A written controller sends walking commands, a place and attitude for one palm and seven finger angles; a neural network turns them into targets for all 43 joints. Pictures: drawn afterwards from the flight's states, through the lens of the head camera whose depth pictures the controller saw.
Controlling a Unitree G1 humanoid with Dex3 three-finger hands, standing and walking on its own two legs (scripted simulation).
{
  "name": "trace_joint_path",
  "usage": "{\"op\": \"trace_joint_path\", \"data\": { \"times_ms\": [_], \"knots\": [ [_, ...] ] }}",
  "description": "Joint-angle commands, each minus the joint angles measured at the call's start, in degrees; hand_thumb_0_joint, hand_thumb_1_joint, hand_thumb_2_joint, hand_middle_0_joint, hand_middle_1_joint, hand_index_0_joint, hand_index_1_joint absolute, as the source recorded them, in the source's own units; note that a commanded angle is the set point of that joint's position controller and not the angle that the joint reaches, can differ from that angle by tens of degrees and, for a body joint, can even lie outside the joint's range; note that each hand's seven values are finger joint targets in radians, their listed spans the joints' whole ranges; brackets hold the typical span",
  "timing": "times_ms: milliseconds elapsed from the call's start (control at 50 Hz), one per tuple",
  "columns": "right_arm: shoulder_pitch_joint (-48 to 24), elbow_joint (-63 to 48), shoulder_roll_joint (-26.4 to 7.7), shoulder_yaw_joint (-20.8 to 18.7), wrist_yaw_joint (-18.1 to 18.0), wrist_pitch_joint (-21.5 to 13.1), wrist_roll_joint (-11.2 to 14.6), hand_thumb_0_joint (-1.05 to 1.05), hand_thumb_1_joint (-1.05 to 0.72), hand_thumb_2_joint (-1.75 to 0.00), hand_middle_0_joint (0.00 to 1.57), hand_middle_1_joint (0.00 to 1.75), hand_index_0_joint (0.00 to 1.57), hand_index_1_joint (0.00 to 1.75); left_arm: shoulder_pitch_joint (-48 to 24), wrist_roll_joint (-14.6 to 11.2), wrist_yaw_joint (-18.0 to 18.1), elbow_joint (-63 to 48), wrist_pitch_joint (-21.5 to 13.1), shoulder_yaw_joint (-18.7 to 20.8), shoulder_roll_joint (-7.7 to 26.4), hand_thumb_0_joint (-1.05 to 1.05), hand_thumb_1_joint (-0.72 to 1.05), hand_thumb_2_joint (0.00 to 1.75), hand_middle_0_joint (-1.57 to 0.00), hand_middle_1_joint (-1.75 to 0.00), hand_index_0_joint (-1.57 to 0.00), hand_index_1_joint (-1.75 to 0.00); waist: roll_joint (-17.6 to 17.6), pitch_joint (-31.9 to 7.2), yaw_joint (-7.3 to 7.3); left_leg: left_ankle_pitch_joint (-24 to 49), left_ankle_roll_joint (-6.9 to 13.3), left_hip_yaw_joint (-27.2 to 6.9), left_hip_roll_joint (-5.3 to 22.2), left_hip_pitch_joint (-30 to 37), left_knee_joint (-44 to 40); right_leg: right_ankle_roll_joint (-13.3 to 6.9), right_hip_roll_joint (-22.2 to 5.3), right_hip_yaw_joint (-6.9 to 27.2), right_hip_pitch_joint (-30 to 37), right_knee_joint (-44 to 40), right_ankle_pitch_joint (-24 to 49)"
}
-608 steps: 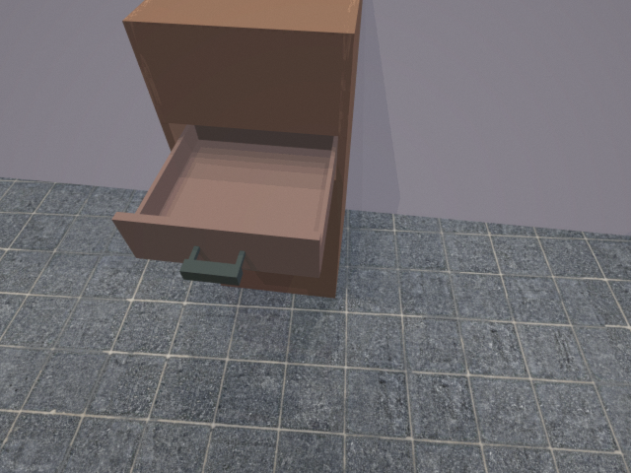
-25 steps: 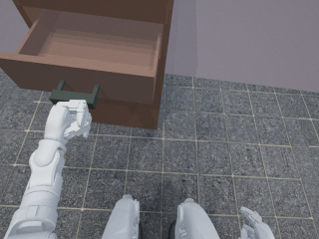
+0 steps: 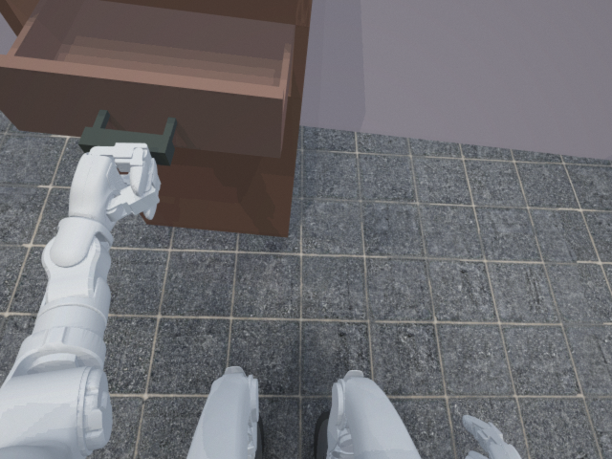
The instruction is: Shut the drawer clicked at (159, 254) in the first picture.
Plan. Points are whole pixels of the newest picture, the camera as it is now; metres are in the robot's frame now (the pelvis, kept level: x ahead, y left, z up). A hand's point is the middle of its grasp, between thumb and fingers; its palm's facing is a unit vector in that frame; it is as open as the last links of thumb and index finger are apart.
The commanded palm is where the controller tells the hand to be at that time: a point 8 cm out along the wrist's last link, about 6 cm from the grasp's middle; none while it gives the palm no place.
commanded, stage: push the drawer shut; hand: left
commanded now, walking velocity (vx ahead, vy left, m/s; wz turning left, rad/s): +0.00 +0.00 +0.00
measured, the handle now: (133, 133) +0.52 +0.24 +0.03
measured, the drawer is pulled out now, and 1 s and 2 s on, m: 0.13 0.01 0.00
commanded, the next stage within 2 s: pull the fist back off the drawer in 1.44 s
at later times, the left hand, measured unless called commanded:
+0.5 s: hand (162, 149) +0.50 +0.19 +0.03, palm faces -0.08 -1.00 -0.04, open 3.3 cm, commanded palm +0.50 +0.22 +0.03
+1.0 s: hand (174, 112) +0.56 +0.19 +0.03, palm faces -0.06 -1.00 -0.04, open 3.3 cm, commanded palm +0.57 +0.20 +0.03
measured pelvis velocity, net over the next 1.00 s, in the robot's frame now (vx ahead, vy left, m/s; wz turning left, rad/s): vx -0.01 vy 0.01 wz -0.05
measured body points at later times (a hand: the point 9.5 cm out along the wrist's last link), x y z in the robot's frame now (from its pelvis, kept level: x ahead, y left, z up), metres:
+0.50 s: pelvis +0.00 +0.01 -0.01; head +0.16 +0.04 +0.41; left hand +0.50 +0.25 +0.03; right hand +0.03 -0.26 -0.12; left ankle +0.04 +0.09 -0.60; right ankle +0.03 -0.10 -0.60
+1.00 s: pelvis -0.01 +0.01 -0.02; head +0.19 +0.05 +0.38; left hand +0.56 +0.24 +0.03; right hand -0.01 -0.26 -0.12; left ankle +0.04 +0.09 -0.60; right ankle +0.03 -0.10 -0.60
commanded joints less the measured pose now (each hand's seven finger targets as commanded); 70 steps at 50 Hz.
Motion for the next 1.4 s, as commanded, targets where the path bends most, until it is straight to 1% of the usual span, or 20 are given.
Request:
{"op": "trace_joint_path", "data": {
  "times_ms": [0,80,160,240,280,320,340,400,520,780,840,880,980,1020,1060,1120,1220,1300,1340,1380],
  "knots": [
    [6.99,-3.46,-10.46,-3.66,-0.75,-1.01,0.01,0.0,-0.9,-0.9,0.2,0.3,0.2,0.3,-30.51,-1.24,1.05,-9.62,-3.48,4.2,14.11,0.0,0.9,0.9,-1.4,-1.6,-1.4,-1.6,5.39,-27.3,-4.12,12.83,-0.43,-5.16,-1.11,20.89,-8.47,0.62,2.11,7.24,8.6,-10.48,9.52],
    [7.83,-3.44,-10.6,-3.61,-0.42,-0.44,-0.08,0.0,-0.9,-0.9,0.2,0.3,0.2,0.3,-32.58,-0.94,0.17,-8.25,-3.25,4.16,14.65,0.0,0.9,0.9,-1.4,-1.6,-1.4,-1.6,8.3,-29.58,-3.96,15.14,-0.63,-5.43,-0.96,22.98,-8.18,0.42,2.28,6.95,7.71,-9.88,10.82],
    [8.56,-3.4,-10.75,-3.55,0.05,0.14,-0.28,0.0,-0.9,-0.9,0.2,0.3,0.2,0.3,-34.14,-0.7,0.39,-7.37,-2.81,4.15,14.61,0.0,0.9,0.9,-1.4,-1.6,-1.4,-1.6,9.22,-29.62,-4.55,15.98,-0.73,-6.33,-0.65,24.61,-8.69,0.37,2.52,6.2,5.9,-9.51,11.05],
    [9.65,-3.24,-11.01,-3.54,0.31,0.67,-0.64,0.0,-0.9,-0.9,0.2,0.3,0.2,0.3,-35.92,0.21,1.22,-7.64,-3.16,6.02,17.26,0.0,0.9,0.9,-1.4,-1.6,-1.4,-1.6,9.02,-31.7,-4.39,17.54,-0.77,-6.85,-0.37,25.45,-8.6,0.37,2.66,6.0,6.25,-9.06,11.79],
    [9.91,-2.86,-10.94,-3.48,0.43,1.0,-0.66,0.0,-0.9,-0.9,0.2,0.3,0.2,0.3,-37.19,0.53,1.58,-5.07,-2.66,5.06,16.18,0.0,0.9,0.9,-1.4,-1.6,-1.4,-1.6,7.81,-28.58,-5.68,15.03,-0.6,-6.59,-0.38,23.2,-8.53,0.59,2.73,6.13,5.4,-9.69,10.44],
    [10.24,-2.58,-11.3,-3.13,0.25,1.16,-0.81,0.0,-0.9,-0.9,0.2,0.3,0.2,0.3,-39.55,1.23,2.11,-3.49,-2.73,6.9,19.5,0.0,0.9,0.9,-1.4,-1.6,-1.4,-1.6,7.26,-26.81,-6.12,12.86,-0.34,-6.66,-0.42,20.68,-8.17,0.52,2.82,6.23,4.86,-9.37,8.98],
    [10.31,-2.64,-11.25,-3.07,0.28,1.14,-0.94,0.0,-0.9,-0.9,0.2,0.3,0.2,0.3,-41.58,1.63,2.22,-4.37,-2.93,6.26,19.28,0.0,0.9,0.9,-1.4,-1.6,-1.4,-1.6,9.58,-28.15,-6.33,13.75,-0.47,-6.8,-0.39,21.93,-8.16,0.5,2.73,6.22,4.27,-9.06,9.39],
    [10.96,-2.67,-11.16,-3.27,0.57,1.44,-1.17,0.0,-0.9,-0.9,0.2,0.3,0.2,0.3,-41.71,1.86,2.42,-4.69,-3.14,5.37,17.68,0.0,0.9,0.9,-1.4,-1.6,-1.4,-1.6,10.77,-30.84,-6.23,16.35,-0.84,-7.55,-0.22,25.59,-8.42,0.35,2.76,5.7,3.38,-8.83,10.66],
    [12.35,-1.72,-11.67,-3.13,0.75,2.03,-1.56,0.0,-0.9,-0.9,0.2,0.3,0.2,0.3,-45.43,2.7,3.18,-1.97,-2.41,6.17,19.55,0.0,0.9,0.9,-1.4,-1.6,-1.4,-1.6,10.13,-30.33,-7.82,16.51,-0.67,-8.27,0.06,25.12,-7.67,0.41,2.98,5.49,1.63,-8.58,10.86],
    [14.4,-0.89,-12.26,-2.29,1.08,2.89,-2.58,0.0,-0.9,-0.9,0.2,0.3,0.2,0.3,-55.59,5.62,4.86,1.85,-0.57,4.73,21.21,0.0,0.9,0.9,-1.4,-1.6,-1.4,-1.6,14.71,-30.9,-10.91,16.16,-0.99,-10.29,0.7,26.13,-6.63,0.4,2.98,4.69,-3.87,-7.26,10.39],
    [15.3,-0.85,-12.63,-2.01,1.13,3.16,-2.7,0.0,-0.9,-0.9,0.2,0.3,0.2,0.3,-56.81,6.33,5.11,2.88,0.02,6.72,24.57,0.0,0.9,0.9,-1.4,-1.6,-1.4,-1.6,14.76,-31.54,-10.84,16.99,-0.93,-10.33,0.82,25.29,-6.1,0.34,3.09,4.67,-3.48,-6.95,10.64],
    [15.46,-0.86,-12.42,-1.84,1.25,3.32,-2.79,0.0,-0.9,-0.9,0.2,0.3,0.2,0.3,-58.36,6.6,5.09,3.12,0.76,5.68,23.71,0.0,0.9,0.9,-1.4,-1.6,-1.4,-1.6,15.14,-31.48,-11.59,16.94,-0.71,-10.07,0.75,24.42,-5.5,0.46,3.17,4.84,-3.72,-7.01,10.78],
    [16.86,-0.82,-12.56,-1.43,1.28,3.76,-2.99,0.0,-0.9,-0.9,0.2,0.3,0.2,0.3,-59.95,7.51,4.85,4.27,2.09,7.66,27.72,0.0,0.9,0.9,-1.4,-1.6,-1.4,-1.6,15.24,-32.81,-12.08,19.06,-0.38,-9.45,1.0,22.9,-4.23,0.52,3.43,4.95,-2.16,-6.88,12.01],
    [17.13,-0.99,-12.35,-1.22,1.52,3.71,-3.11,0.0,-0.9,-0.9,0.2,0.3,0.2,0.3,-60.83,7.63,4.7,4.38,2.45,7.64,27.71,0.0,0.9,0.9,-1.4,-1.6,-1.4,-1.6,17.71,-33.09,-12.01,20.25,-0.4,-9.43,0.94,23.17,-3.87,0.37,3.47,4.91,-3.03,-6.42,12.53],
    [17.76,-0.95,-12.56,-0.97,1.49,4.02,-3.12,0.0,-0.9,-0.9,0.2,0.3,0.2,0.3,-61.2,7.96,4.62,4.66,3.0,9.65,30.99,0.0,0.9,0.9,-1.4,-1.6,-1.4,-1.6,16.23,-33.7,-11.97,21.26,-0.27,-9.12,1.06,21.96,-3.29,0.49,3.64,4.97,-1.28,-6.36,13.44],
    [18.0,-0.71,-12.4,-0.89,1.42,4.0,-3.07,0.0,-0.9,-0.9,0.2,0.3,0.2,0.3,-64.92,8.09,4.47,5.02,3.71,7.24,28.52,0.0,0.9,0.9,-1.4,-1.6,-1.4,-1.6,16.37,-31.49,-13.95,18.76,0.02,-9.69,1.24,21.02,-3.1,0.67,3.63,4.84,-4.33,-6.35,12.1],
    [19.05,-0.02,-12.78,-0.71,1.03,3.2,-3.32,0.0,-0.9,-0.9,0.2,0.3,0.2,0.3,-69.62,8.36,5.01,3.61,4.36,6.22,29.26,0.0,0.9,0.9,-1.4,-1.6,-1.4,-1.6,19.69,-33.61,-15.02,17.38,-0.12,-10.32,1.22,22.72,-2.96,0.57,3.57,4.61,-6.53,-5.96,11.34],
    [19.04,0.53,-13.18,0.06,0.54,2.53,-3.23,0.0,-0.9,-0.9,0.2,0.3,0.2,0.3,-70.87,8.57,4.94,5.81,5.67,4.87,29.71,0.0,0.9,0.9,-1.4,-1.6,-1.4,-1.6,19.37,-30.25,-16.04,12.83,-0.02,-10.44,1.44,19.9,-3.58,0.64,3.54,4.49,-7.21,-6.36,9.27],
    [18.84,0.7,-13.35,0.06,0.39,1.98,-3.31,0.0,-0.9,-0.9,0.2,0.3,0.2,0.3,-72.93,8.61,4.86,3.55,5.44,3.89,29.3,0.0,0.9,0.9,-1.4,-1.6,-1.4,-1.6,23.46,-32.26,-16.09,13.53,-0.38,-11.39,1.68,23.42,-3.9,0.42,3.39,4.07,-9.49,-5.71,9.76],
    [18.83,0.89,-13.46,0.12,0.22,1.54,-3.26,0.0,-0.9,-0.9,0.2,0.3,0.2,0.3,-73.4,8.61,5.05,4.13,6.01,3.09,28.24,0.0,0.9,0.9,-1.4,-1.6,-1.4,-1.6,22.44,-32.1,-16.63,12.02,-0.41,-11.99,1.82,23.6,-4.29,0.54,3.41,3.94,-10.11,-5.83,9.26]
  ]
}}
